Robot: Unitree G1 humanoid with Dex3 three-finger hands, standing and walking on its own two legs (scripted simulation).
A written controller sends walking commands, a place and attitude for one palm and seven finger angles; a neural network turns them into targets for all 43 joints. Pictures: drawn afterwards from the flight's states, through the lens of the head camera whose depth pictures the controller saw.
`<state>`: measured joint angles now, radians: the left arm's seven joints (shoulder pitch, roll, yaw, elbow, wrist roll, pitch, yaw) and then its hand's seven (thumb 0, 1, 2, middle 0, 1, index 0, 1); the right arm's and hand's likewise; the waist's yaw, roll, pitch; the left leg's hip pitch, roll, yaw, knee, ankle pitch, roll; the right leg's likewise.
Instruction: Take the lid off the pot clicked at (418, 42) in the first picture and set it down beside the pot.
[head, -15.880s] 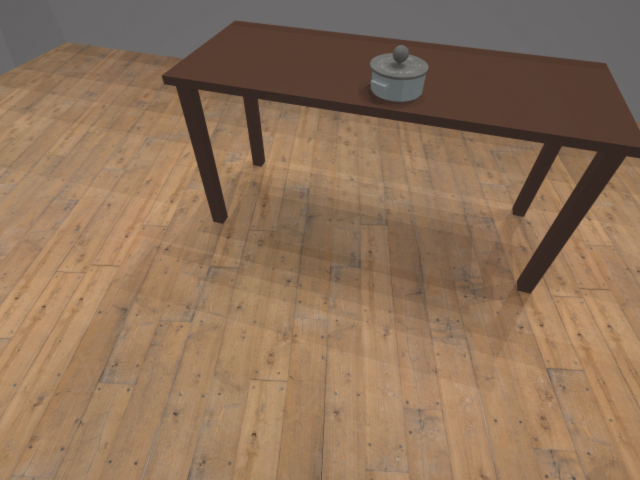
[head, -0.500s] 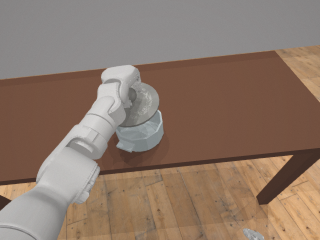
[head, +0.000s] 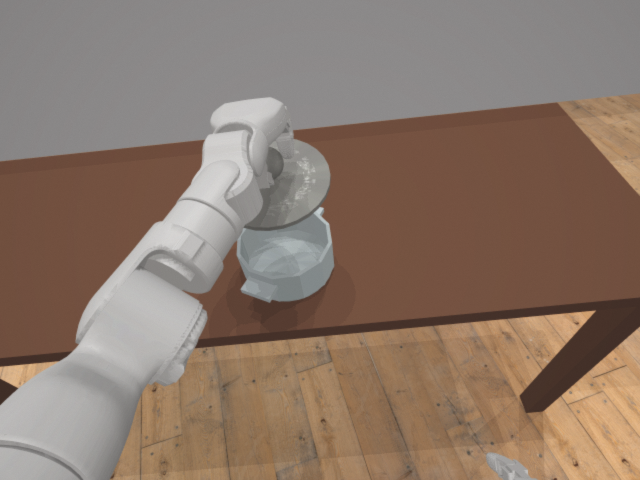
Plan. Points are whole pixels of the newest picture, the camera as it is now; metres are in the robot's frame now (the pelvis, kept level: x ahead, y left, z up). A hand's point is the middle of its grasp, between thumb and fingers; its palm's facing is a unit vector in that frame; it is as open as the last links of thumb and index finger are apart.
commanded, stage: lift the lid straight up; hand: left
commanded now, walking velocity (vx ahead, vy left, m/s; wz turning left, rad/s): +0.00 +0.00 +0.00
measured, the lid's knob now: (266, 163) +0.50 +0.07 +0.14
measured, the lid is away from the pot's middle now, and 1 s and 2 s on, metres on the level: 0.01 0.06 0.19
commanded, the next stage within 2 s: move the lid sideways beside the pot in 0.40 s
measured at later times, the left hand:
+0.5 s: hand (257, 154) +0.47 +0.07 +0.18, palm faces -0.23 -0.04 -0.97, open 7.5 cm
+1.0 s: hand (212, 161) +0.45 +0.12 +0.19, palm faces -0.22 -0.05 -0.98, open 7.5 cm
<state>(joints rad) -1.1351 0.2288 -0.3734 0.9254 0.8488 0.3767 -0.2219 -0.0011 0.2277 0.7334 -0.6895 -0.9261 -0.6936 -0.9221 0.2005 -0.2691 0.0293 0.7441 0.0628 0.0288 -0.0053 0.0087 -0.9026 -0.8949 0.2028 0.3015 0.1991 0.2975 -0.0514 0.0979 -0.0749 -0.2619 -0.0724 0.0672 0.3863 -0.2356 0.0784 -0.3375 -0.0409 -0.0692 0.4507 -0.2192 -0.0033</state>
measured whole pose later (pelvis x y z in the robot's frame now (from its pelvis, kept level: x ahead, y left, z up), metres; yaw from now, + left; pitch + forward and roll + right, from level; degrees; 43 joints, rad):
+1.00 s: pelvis -0.01 +0.00 +0.00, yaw +0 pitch +4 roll +0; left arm -1.07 0.36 -0.33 0.81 0.87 0.34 -0.35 0.00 0.23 0.73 -0.69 -0.93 -0.70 -0.93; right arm 0.17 -0.28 0.04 0.70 0.07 0.05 -0.02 0.01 -0.90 -0.89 0.20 0.30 0.20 0.30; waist -0.03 0.09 -0.06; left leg -0.22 -0.07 0.05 0.37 -0.22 0.08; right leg -0.29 -0.04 -0.08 0.42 -0.20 -0.01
